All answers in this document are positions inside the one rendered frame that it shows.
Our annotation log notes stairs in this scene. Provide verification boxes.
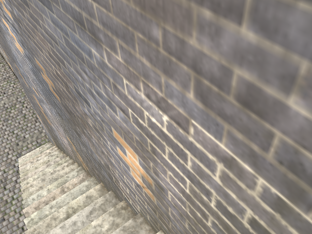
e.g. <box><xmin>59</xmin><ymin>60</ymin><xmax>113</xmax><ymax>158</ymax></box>
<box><xmin>18</xmin><ymin>141</ymin><xmax>165</xmax><ymax>234</ymax></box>

